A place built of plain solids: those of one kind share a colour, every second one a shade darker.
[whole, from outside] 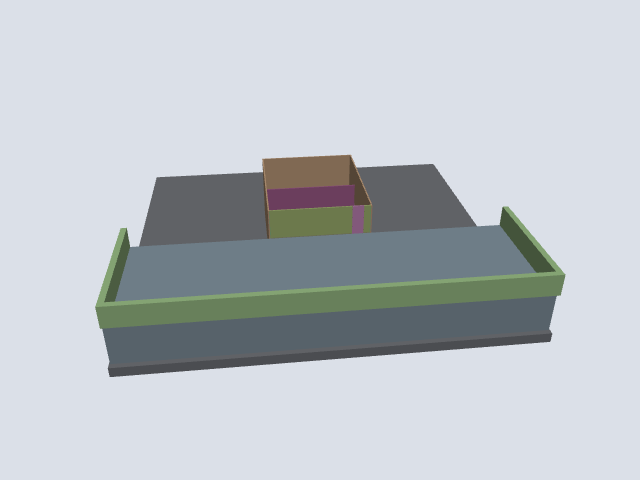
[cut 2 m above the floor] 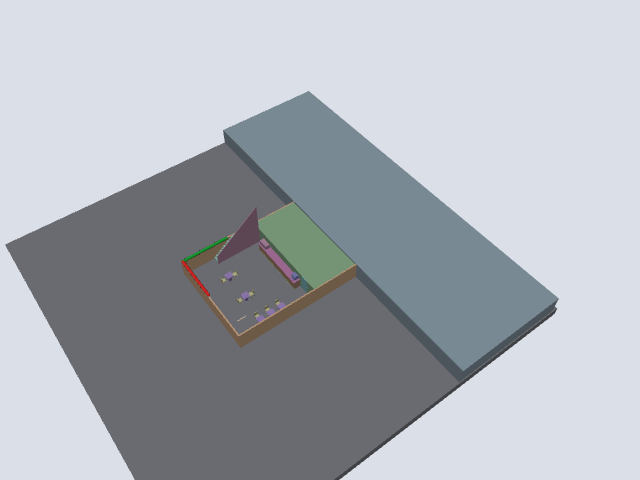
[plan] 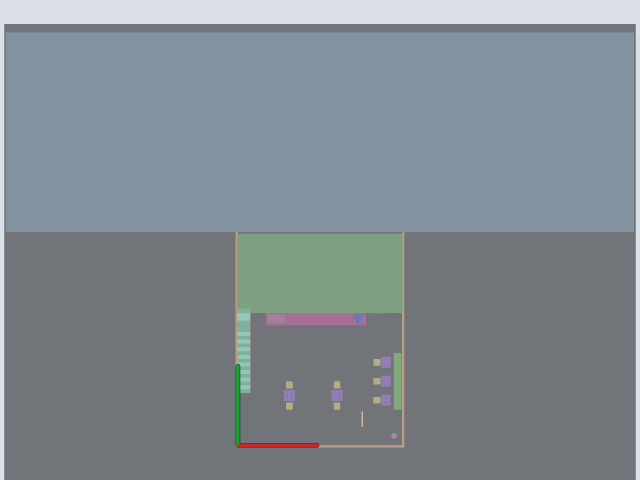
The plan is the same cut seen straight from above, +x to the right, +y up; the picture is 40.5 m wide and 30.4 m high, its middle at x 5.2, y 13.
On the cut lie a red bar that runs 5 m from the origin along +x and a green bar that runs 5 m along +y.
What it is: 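A cafe in the deep cellar of an old town house, fitted out in the 2010s to 2020s; 10.4 x 13.3 m; the hall a cellar under a ceiling 2.93 m high; over the flight a stairwell up to the entrance level's ceiling, 7.52 m over the hall's floor; the entrance level at street height, 4.32 m over the hall's floor, over the rear 5.0 m, with the street door 0.95 x 2.15 m and a glazed street front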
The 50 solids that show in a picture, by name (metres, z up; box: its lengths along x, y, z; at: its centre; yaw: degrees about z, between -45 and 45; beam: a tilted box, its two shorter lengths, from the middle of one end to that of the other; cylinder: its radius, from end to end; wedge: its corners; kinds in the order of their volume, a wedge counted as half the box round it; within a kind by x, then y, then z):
{
 "street_ground_1": {"box": [39.8, 12.65, 4.37], "at": [5.2, 19.82, 2.13]},
 "upper_1": {"box": [10.49, 5.03, 4.37], "at": [5.2, 10.88, 2.13]},
 "street_hedge_1": {"box": [0.6, 12.65, 2.2], "at": [-14.4, 19.82, 5.42]},
 "street_hedge_2": {"box": [39.8, 0.6, 2.2], "at": [5.2, 26.45, 5.42]},
 "street_hedge_3": {"box": [0.6, 12.65, 2.2], "at": [24.8, 19.82, 5.42]},
 "wall_1": {"box": [0.15, 13.65, 7.57], "at": [-0.07, 6.67, 3.73]},
 "wall_2": {"box": [4.47, 0.15, 7.57], "at": [2.08, -0.07, 3.73]},
 "wall_3": {"box": [1.5, 0.15, 7.57], "at": [4.77, -0.07, 3.73]},
 "wall_4": {"box": [5.32, 0.15, 7.57], "at": [7.88, -0.07, 3.73]},
 "wall_5": {"box": [0.15, 13.65, 7.57], "at": [10.46, 6.67, 3.73]},
 "stair_step_1": {"box": [0.85, 0.48, 0.26], "at": [0.38, 3.55, 0.08]},
 "stair_step_2": {"box": [0.85, 0.48, 0.45], "at": [0.38, 3.79, 0.18]},
 "stair_step_3": {"box": [0.85, 0.48, 0.85], "at": [0.38, 4.27, 0.37]},
 "stair_step_4": {"box": [0.85, 0.48, 1.04], "at": [0.38, 4.51, 0.47]},
 "stair_step_5": {"box": [0.85, 0.48, 1.24], "at": [0.38, 4.75, 0.57]},
 "stair_step_6": {"box": [0.85, 0.48, 1.43], "at": [0.38, 5.0, 0.67]},
 "stair_step_7": {"box": [0.85, 0.48, 1.82], "at": [0.38, 5.48, 0.86]},
 "stair_step_8": {"box": [0.85, 0.48, 2.02], "at": [0.38, 5.72, 0.96]},
 "stair_step_9": {"box": [0.85, 0.48, 2.22], "at": [0.38, 5.96, 1.06]},
 "stair_step_10": {"box": [0.85, 0.48, 2.41], "at": [0.38, 6.2, 1.16]},
 "stair_step_11": {"box": [0.85, 0.48, 2.8], "at": [0.38, 6.68, 1.35]},
 "stair_step_12": {"box": [0.85, 0.48, 3.0], "at": [0.38, 6.92, 1.45]},
 "stair_step_13": {"box": [0.85, 0.48, 3.2], "at": [0.38, 7.17, 1.55]},
 "stair_step_14": {"box": [0.85, 0.48, 3.39], "at": [0.38, 7.41, 1.65]},
 "stair_step_15": {"box": [0.85, 0.48, 3.98], "at": [0.38, 8.13, 1.94]},
 "stair_step_16": {"box": [0.85, 0.54, 4.17], "at": [0.38, 8.4, 2.04]},
 "entrance_wall_1": {"box": [9.54, 0.15, 3.25], "at": [5.62, 8.45, 5.89]},
 "counter_1": {"box": [6.3, 0.7, 1.05], "at": [4.94, 8.01, 0.47]},
 "window_wall_1": {"box": [0.7, 0.15, 3.2], "at": [0.35, 13.43, 5.92]},
 "window_wall_2": {"box": [8.49, 0.15, 3.2], "at": [6.14, 13.43, 5.92]},
 "stair_guard_1": {"wedge": [[0.79, 3.31, -0.02], [0.79, 3.31, 1.16], [0.79, 8.38, -0.02], [0.79, 8.38, 5.28], [0.85, 3.31, -0.02], [0.85, 3.31, 1.16], [0.85, 8.38, -0.02], [0.85, 8.38, 5.28]]},
 "street_door_wall_1": {"box": [1.2, 0.15, 3.2], "at": [1.3, 13.43, 5.92]},
 "bench_upholstered_1": {"box": [0.5, 3.6, 0.25], "at": [10.12, 4.05, 0.33]},
 "display_1": {"box": [1.09, 0.5, 0.5], "at": [2.43, 8.01, 1.29]},
 "counter_top_1": {"box": [6.34, 0.78, 0.04], "at": [4.94, 7.99, 1.02]},
 "meeting_table_1": {"box": [0.7, 0.7, 0.07], "at": [3.26, 3.15, 0.71]},
 "meeting_table_2": {"box": [0.7, 0.7, 0.07], "at": [6.28, 3.15, 0.71]},
 "meeting_table_3": {"box": [0.6, 0.7, 0.07], "at": [9.38, 2.85, 0.71]},
 "meeting_table_4": {"box": [0.6, 0.7, 0.07], "at": [9.38, 4.05, 0.71]},
 "meeting_table_5": {"box": [0.6, 0.7, 0.07], "at": [9.38, 5.25, 0.71]},
 "coffee_machine_1": {"box": [0.6, 0.45, 0.45], "at": [7.59, 8.11, 1.26]},
 "back_foot_1": {"box": [8.49, 0.15, 0.07], "at": [6.14, 13.43, 4.36]},
 "service_door_1": {"box": [0.95, 0.03, 2.1], "at": [8.87, 8.36, 1.0]},
 "side_chair_1": {"box": [0.42, 0.42, 0.04], "at": [3.26, 2.5, 0.43]},
 "side_chair_2": {"box": [0.42, 0.42, 0.04], "at": [3.26, 3.8, 0.43]},
 "side_chair_3": {"box": [0.42, 0.42, 0.04], "at": [6.28, 2.5, 0.43]},
 "side_chair_4": {"box": [0.42, 0.42, 0.04], "at": [6.28, 3.8, 0.43]},
 "side_chair_5": {"box": [0.42, 0.42, 0.04], "at": [8.83, 2.85, 0.43]},
 "side_chair_6": {"box": [0.42, 0.42, 0.04], "at": [8.83, 4.05, 0.43]},
 "side_chair_7": {"box": [0.42, 0.42, 0.04], "at": [8.83, 5.25, 0.43]}
}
